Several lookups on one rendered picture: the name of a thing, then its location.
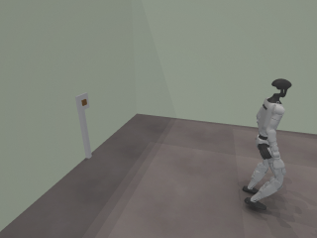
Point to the panel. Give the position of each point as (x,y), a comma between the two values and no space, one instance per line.
(83,124)

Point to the left robot foot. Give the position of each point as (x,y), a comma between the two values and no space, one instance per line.
(253,190)

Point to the robot right forearm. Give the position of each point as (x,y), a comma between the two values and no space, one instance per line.
(271,138)

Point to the left robot thigh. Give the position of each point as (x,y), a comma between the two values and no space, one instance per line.
(262,167)

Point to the robot right upper arm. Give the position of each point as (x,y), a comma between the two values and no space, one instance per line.
(276,113)

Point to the button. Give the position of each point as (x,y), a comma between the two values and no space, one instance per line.
(84,102)

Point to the robot right hand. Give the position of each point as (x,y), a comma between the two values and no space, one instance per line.
(278,164)

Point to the robot left upper arm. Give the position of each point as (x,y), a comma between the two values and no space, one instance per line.
(260,111)

